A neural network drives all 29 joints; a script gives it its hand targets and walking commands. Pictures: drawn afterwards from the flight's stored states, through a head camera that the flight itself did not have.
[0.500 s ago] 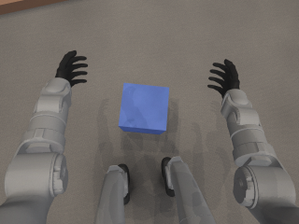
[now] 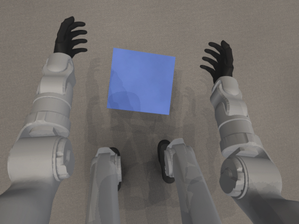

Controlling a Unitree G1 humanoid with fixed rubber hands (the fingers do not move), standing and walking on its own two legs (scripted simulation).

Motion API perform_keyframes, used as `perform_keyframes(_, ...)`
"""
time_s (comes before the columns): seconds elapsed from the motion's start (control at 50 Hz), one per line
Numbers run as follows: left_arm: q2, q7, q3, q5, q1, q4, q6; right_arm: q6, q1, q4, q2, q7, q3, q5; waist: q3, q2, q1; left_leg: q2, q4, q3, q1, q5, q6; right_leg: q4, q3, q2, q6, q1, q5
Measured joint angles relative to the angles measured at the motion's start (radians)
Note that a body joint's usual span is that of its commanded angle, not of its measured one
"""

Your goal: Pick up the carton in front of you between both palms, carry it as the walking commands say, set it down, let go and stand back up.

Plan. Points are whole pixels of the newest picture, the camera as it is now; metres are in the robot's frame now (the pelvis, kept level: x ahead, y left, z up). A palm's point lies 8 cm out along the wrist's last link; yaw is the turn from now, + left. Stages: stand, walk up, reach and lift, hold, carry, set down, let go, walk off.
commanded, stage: reach and lift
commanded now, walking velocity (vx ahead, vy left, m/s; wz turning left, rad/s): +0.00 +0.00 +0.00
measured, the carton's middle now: (139, 86) +0.47 -0.01 -0.43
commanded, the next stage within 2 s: none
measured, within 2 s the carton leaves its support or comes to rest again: leaves its support in 1.36 s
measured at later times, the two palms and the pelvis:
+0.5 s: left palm (86, 75) +0.50 +0.17 -0.33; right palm (193, 86) +0.44 -0.20 -0.33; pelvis -0.06 +0.00 -0.16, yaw +0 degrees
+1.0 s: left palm (96, 75) +0.51 +0.14 -0.35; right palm (187, 84) +0.46 -0.19 -0.35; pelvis -0.05 +0.00 -0.18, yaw -1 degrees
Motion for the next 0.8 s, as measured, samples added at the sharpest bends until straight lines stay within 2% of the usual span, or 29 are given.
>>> perform_keyframes(0.12, 0.029, 0.034, -0.085, -0.084, -0.002, -0.038, -0.013, -0.015, -0.012, -0.013, -0.052, -0.010, 0.083, 0.092, 0.052, -0.013, 0.007, -0.009, 0.197, 0.008, -0.141, -0.050, 0.000, 0.198, 0.017, 0.010, 0.013, -0.146, -0.047)
perform_keyframes(0.22, 0.048, 0.049, -0.132, -0.139, -0.034, -0.045, 0.001, -0.010, -0.061, 0.021, -0.093, -0.026, 0.115, 0.140, 0.112, -0.019, 0.011, -0.017, 0.336, 0.014, -0.227, -0.062, 0.000, 0.338, 0.026, 0.014, 0.023, -0.234, -0.059)
perform_keyframes(0.28, 0.059, 0.059, -0.155, -0.152, -0.084, -0.021, 0.006, -0.010, -0.111, 0.060, -0.119, -0.030, 0.132, 0.164, 0.165, -0.024, 0.014, -0.019, 0.400, 0.017, -0.261, -0.056, -0.001, 0.402, 0.030, 0.016, 0.028, -0.268, -0.052)
perform_keyframes(0.34, 0.074, 0.061, -0.169, -0.170, -0.154, 0.052, 0.008, -0.007, -0.176, 0.117, -0.133, -0.037, 0.135, 0.170, 0.221, -0.029, 0.014, -0.022, 0.453, 0.018, -0.290, -0.045, -0.001, 0.455, 0.029, 0.016, 0.032, -0.295, -0.042)
perform_keyframes(0.44, 0.112, 0.058, -0.218, -0.211, -0.258, 0.150, 0.001, -0.019, -0.297, 0.240, -0.147, -0.033, 0.149, 0.185, 0.316, -0.047, 0.003, -0.025, 0.526, 0.017, -0.331, -0.030, -0.003, 0.527, 0.027, 0.015, 0.032, -0.335, -0.027)
perform_keyframes(0.54, 0.137, 0.060, -0.262, -0.235, -0.331, 0.164, -0.021, -0.042, -0.386, 0.304, -0.166, -0.032, 0.184, 0.228, 0.412, -0.063, 0.010, -0.016, 0.591, 0.011, -0.358, -0.031, -0.005, 0.584, 0.017, 0.018, 0.030, -0.361, -0.023)
perform_keyframes(0.64, 0.129, 0.070, -0.273, -0.264, -0.317, 0.161, -0.043, -0.063, -0.419, 0.334, -0.182, -0.044, 0.228, 0.239, 0.460, -0.039, 0.012, -0.008, 0.631, 0.025, -0.355, -0.054, 0.004, 0.628, 0.025, 0.014, 0.032, -0.362, -0.044)
perform_keyframes(0.8, 0.097, 0.081, -0.262, -0.251, -0.267, 0.135, -0.060, -0.072, -0.371, 0.305, -0.180, -0.046, 0.240, 0.250, 0.425, -0.054, 0.016, -0.002, 0.655, 0.016, -0.358, -0.080, -0.009, 0.653, 0.016, 0.019, 0.020, -0.375, -0.062)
